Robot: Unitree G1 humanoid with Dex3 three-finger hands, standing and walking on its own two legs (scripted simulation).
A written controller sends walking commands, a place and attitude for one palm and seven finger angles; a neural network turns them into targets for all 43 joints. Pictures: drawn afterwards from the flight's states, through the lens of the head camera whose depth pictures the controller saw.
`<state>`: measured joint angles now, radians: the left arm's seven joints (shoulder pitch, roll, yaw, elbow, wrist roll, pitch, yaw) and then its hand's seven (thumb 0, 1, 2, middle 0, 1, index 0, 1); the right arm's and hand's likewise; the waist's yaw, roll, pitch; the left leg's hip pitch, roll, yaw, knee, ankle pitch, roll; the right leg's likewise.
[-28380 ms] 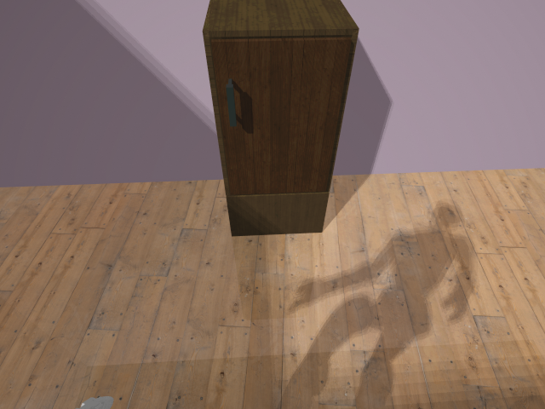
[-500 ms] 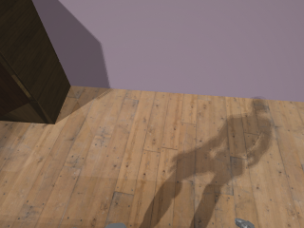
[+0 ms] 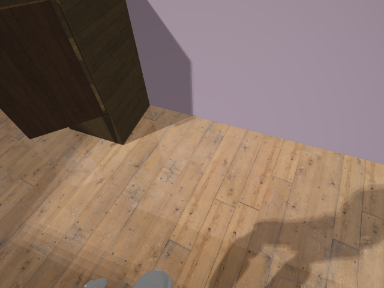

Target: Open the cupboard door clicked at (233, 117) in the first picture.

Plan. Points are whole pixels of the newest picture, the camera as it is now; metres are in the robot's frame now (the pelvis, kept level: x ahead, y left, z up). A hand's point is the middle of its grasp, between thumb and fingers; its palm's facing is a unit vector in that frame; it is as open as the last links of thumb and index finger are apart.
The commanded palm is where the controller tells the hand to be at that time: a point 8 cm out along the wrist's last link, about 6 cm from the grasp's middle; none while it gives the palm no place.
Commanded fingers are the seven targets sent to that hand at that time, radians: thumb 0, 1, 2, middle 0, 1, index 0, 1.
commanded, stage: turn to face it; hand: left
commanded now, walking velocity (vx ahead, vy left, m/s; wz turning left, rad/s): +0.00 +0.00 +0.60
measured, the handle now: out of the picture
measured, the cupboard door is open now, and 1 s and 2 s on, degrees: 45 45 45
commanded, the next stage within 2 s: take the last steps up to it in 0.68 s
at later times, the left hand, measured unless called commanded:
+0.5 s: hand out of the picture +0.07 +0.24 -0.16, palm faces +0.28 -0.93 -0.26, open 7.4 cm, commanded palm none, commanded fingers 0.00 0.90 0.90 -0.20 -0.30 -0.20 -0.30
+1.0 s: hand out of the picture -0.05 +0.19 -0.19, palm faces +0.49 -0.85 -0.18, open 7.4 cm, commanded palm none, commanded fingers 0.00 0.90 0.90 -0.20 -0.30 -0.20 -0.30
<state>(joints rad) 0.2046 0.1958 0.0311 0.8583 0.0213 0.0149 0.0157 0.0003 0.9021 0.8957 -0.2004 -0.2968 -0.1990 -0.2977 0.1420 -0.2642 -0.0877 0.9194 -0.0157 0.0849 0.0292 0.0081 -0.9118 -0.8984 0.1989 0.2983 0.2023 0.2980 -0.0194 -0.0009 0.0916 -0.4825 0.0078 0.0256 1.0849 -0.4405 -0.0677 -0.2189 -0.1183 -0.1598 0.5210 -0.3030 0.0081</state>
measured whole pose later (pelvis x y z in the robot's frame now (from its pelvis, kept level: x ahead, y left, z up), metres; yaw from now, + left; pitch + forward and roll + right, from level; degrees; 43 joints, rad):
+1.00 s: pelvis +0.03 +0.02 -0.01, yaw +25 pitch +0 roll +0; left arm 0.30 0.23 0.06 1.00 0.02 0.03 0.00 0.00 0.91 0.90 -0.20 -0.30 -0.20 -0.30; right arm 0.15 -0.20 -0.04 0.96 -0.02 0.01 0.01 0.01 -0.91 -0.90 0.20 0.30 0.20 0.30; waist 0.04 -0.08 0.07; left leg -0.25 -0.03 0.08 0.59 -0.33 0.06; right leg -0.28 -0.12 -0.12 0.78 -0.49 0.04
